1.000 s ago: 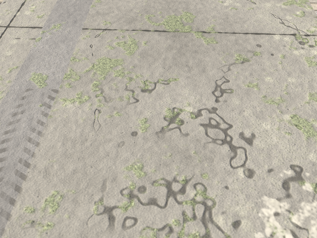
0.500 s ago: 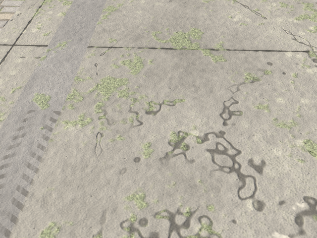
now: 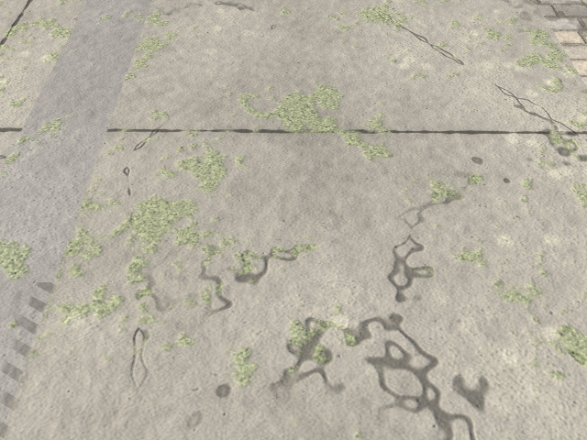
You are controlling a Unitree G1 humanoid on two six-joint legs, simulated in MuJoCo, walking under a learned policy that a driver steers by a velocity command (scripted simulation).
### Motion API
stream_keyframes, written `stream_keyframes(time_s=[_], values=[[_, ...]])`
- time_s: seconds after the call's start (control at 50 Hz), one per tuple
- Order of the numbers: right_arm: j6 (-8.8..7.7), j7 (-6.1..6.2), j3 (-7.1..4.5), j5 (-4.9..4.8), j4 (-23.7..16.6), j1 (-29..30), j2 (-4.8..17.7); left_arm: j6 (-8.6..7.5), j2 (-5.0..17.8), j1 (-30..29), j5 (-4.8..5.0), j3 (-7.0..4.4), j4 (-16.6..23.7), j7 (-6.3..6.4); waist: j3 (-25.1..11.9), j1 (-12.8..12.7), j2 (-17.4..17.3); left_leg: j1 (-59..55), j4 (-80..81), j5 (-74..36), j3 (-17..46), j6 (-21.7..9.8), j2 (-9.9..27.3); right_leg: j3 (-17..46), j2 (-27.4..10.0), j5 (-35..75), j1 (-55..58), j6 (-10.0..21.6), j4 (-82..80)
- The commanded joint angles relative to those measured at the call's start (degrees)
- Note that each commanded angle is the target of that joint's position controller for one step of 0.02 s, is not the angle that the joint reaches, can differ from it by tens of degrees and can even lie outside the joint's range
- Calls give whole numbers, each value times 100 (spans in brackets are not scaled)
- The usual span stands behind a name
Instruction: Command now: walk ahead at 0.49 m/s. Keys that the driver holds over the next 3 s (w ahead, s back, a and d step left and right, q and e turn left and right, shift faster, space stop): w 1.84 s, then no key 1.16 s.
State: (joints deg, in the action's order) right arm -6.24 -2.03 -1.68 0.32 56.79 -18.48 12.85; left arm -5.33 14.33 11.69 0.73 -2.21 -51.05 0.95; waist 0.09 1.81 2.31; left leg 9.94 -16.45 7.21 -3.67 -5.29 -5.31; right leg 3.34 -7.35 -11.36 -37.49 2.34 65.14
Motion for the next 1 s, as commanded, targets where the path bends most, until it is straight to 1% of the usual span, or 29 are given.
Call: stream_keyframes(time_s=[0.02, 0.12, 0.18, 0.22, 0.26, 0.28, 0.3, 0.32, 0.34, 0.36, 0.38, 0.4, 0.42, 0.44, 0.48, 0.52, 0.56, 0.64, 0.76, 0.82, 0.84, 0.86, 0.88, 0.9, 0.92, 0.94, 0.96, 0.98, 1.0], values=[[-97, 116, -118, -7, -310, 214, 752, 26, 253, 186, -68, -75, 246, 39, 312, -263, -457, 549, 1166, -396, 1216, -973, 1607, 6, -237, 878, -181, -159, -796], [-8, 206, -153, -113, -179, -349, 944, -44, 161, -903, 0, -28, 531, -58, 333, 135, -473, -90, 1050, -435, 922, -705, 1553, -250, 72, 1747, 16, -219, -2657], [64, 211, -167, -146, -54, -621, 962, -71, 193, -1357, 49, -7, 707, -165, 457, 283, -519, -639, 810, -339, 975, -677, 1762, -266, 162, 1476, -26, -172, -3163], [121, 226, -193, -149, -13, -663, 994, -117, 272, -1458, 58, -19, 808, -243, 474, 244, -554, -989, 564, -411, 1055, -614, 1940, -261, 216, 1057, 32, -31, -3414], [182, 236, -228, -153, -30, -528, 1081, -166, 432, -1103, 54, -85, 770, -282, 290, -22, -664, -1124, 117, -1122, 1065, -502, 2000, -392, 384, 651, 662, 140, -3642], [212, 236, -213, -136, -66, -396, 1062, -181, 600, -516, 42, -187, 607, -272, -41, -360, -657, -1055, -578, -2090, 878, -383, 1797, -554, 580, 576, 1482, 267, -3772], [224, 232, -140, -70, -137, -343, 874, -194, 941, 574, 32, -349, 290, -232, -743, -797, -490, -516, -1904, -2399, 579, -206, 1439, -378, 450, 696, 2973, 496, -3687], [143, 203, 30, -4, -296, -750, 369, -177, 1589, 1536, -87, -504, 128, -201, -1731, -865, 614, 1508, -4224, -694, 123, 180, 727, 1696, -1017, 482, 5301, 1232, -3742], [-11, 167, 117, -99, -226, -993, 124, -143, 1441, 1756, -63, -461, 38, -233, -2246, -790, 1525, 2934, -5542, 2376, 645, 295, 139, 3842, -1668, -237, 6149, 1744, -4682], [-120, 144, -49, -234, -301, -560, 801, -158, 990, 1380, -34, -317, 105, -241, -1583, -783, 958, 3483, -6092, 2209, 1093, 159, 530, 3402, -1479, -450, 5608, 1453, -4799], [-161, 144, -88, -292, -457, -76, 948, -148, 753, 833, -31, -237, 242, -232, -985, -638, 592, 3532, -6014, 1676, 933, 78, 846, 2490, -1277, -63, 4795, 1231, -4859], [-139, 177, -101, -226, -492, 155, 879, -143, 597, 379, -54, -177, 314, -259, -584, -450, 134, 3278, -5660, 1197, 806, 108, 1087, 1848, -1021, 456, 3967, 1125, -5071], [-67, 208, -145, -148, -494, 184, 825, -157, 437, 161, -80, -130, 338, -282, -370, -273, 121, 2975, -5276, 899, 812, 129, 1269, 1398, -785, 735, 3441, 1023, -5269], [20, 210, -143, -132, -470, 73, 688, -160, 363, 116, -106, -108, 292, -305, -279, -144, 206, 2673, -5084, 723, 796, 161, 1338, 1127, -638, 860, 3105, 984, -5445], [138, 224, -137, -121, -438, -39, 500, -188, 445, 308, -99, -135, 145, -301, -158, -39, 178, 2578, -4842, 520, 707, 240, 1347, 758, -526, 1364, 2853, 1063, -5633], [177, 242, -164, -85, -573, 304, 526, -188, 606, 510, -105, -180, 32, -243, 3, -64, 74, 2953, -4382, 102, 692, 332, 1376, 550, -528, 1738, 2915, 1105, -5742], [173, 238, -176, -56, -728, 763, 504, -143, 635, 702, -95, -185, -56, -174, 101, -162, 50, 3257, -3748, -407, 672, 405, 1375, 397, -507, 1851, 3073, 1066, -5797], [127, 177, -137, -83, -948, 1574, 383, -92, 707, 1000, -45, -184, -187, -93, 269, -396, 101, 3050, -2410, -1310, 488, 412, 1198, 57, -352, 1534, 3174, 896, -5910], [47, 6, -99, -152, -1279, 2411, 416, 31, 776, 1449, 16, -234, -490, -39, 564, -586, 122, 3188, -1518, -945, 435, 240, 1042, 77, -721, 1524, 4137, 844, -5581], [-11, -58, -172, -155, -1261, 2087, 607, 103, 896, 1263, 26, -289, -490, -10, 304, -296, 263, 2380, -1302, -350, 247, 26, 808, 34, -799, 2693, 4348, 702, -5022], [-19, -44, -260, -145, -1121, 1578, 755, 131, 925, 1130, 20, -294, -462, -8, -19, 1, 324, 1578, -1237, -294, 61, -81, 595, -95, -668, 3656, 4265, 612, -4443], [-14, -7, -409, -139, -801, 584, 1021, 158, 805, 1050, -12, -245, -420, -11, -596, 441, 229, 225, -1236, -407, 15, -247, 498, -319, -346, 4014, 3850, 455, -3314], [3, 56, -536, -69, -581, -505, 1482, 150, 628, 1112, -112, -152, -274, -13, -1467, 744, -477, -1633, -1333, -479, 1320, -631, 1608, -582, 48, 2311, 2526, 242, -1413], [28, 18, -572, -48, -462, -783, 1743, 13, -207, 1870, -73, 72, -311, -96, -2186, 301, -2004, -3403, -569, 695, 4089, -1513, 2801, -303, 1132, -1809, 275, -85, 480], [14, 13, -422, -91, -505, -652, 1207, -127, 402, 1485, 66, -60, -356, -117, -1970, 495, -1388, -3184, -144, 1200, 4398, -1273, 2663, 472, 874, -2124, -332, 49, 1158], [-4, 31, -355, -108, -598, -130, 994, -206, 718, 924, 190, -149, -150, -127, -1159, 388, -1127, -2402, -44, 927, 3533, -1011, 2515, 329, 580, -1619, -663, 146, 1201], [-11, 27, -301, -86, -717, 399, 868, -217, 727, 613, 168, -157, -72, -79, -718, 177, -590, -1485, 109, 298, 2846, -880, 2325, 152, 253, -1032, -416, 145, 937], [-23, 6, -263, -31, -746, 670, 718, -182, 679, 475, 71, -201, -51, -38, -413, 11, -449, -762, 285, -160, 2376, -831, 2134, 104, 73, -701, -152, 120, 623], [-43, -10, -219, 28, -717, 752, 582, -102, 571, 609, 41, -218, -67, -28, -361, -182, -585, -345, 456, -358, 2040, -769, 1957, 150, -83, -488, 232, 124, 405]])
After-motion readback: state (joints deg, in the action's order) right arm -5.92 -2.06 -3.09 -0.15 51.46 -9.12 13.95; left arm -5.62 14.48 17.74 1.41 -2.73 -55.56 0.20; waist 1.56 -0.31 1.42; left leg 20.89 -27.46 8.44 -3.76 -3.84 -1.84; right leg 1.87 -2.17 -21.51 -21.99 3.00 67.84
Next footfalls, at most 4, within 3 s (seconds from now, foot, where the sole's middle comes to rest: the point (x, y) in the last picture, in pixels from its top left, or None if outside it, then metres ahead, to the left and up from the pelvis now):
0.30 right None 0.34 -0.17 -0.78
0.86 left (264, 385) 0.65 0.07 -0.78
1.44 right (348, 276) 0.97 -0.16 -0.78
2.00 left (263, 200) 1.27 0.08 -0.78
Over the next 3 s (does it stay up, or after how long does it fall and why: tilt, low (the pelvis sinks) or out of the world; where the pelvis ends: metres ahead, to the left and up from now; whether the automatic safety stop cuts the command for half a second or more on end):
stays up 1.21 -0.03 -0.01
